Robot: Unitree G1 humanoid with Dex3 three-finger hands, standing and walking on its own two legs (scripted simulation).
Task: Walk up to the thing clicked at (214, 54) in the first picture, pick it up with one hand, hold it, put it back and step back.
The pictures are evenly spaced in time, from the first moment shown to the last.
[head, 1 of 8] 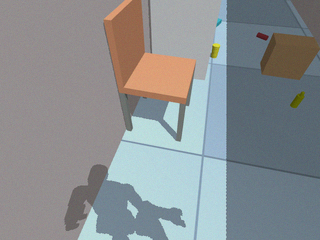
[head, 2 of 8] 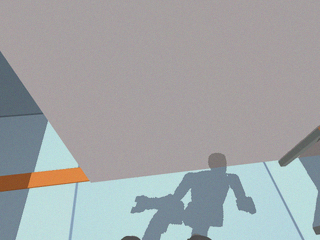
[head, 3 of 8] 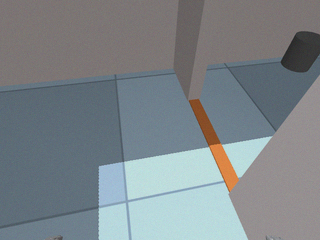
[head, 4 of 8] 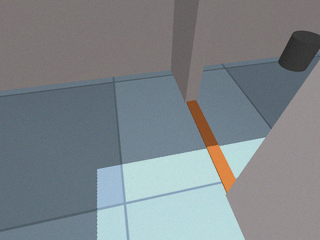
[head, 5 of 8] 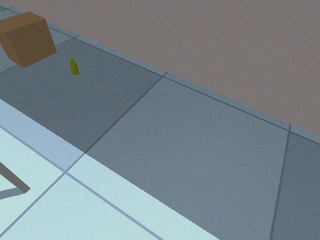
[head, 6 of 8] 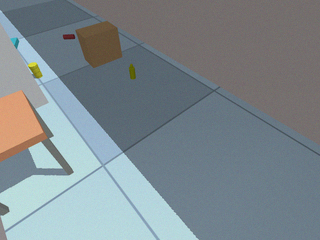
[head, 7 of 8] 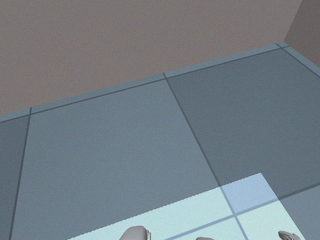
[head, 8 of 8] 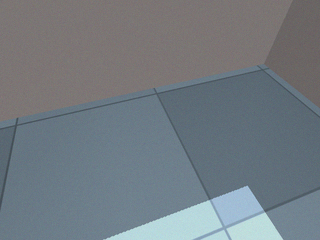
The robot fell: no
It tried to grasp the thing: no
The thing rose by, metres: 0.00
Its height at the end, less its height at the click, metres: +0.00
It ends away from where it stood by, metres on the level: 0.00
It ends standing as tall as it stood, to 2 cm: yes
